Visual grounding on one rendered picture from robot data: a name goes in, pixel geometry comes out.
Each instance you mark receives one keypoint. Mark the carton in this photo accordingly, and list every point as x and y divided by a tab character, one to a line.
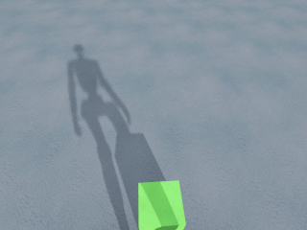
160	206

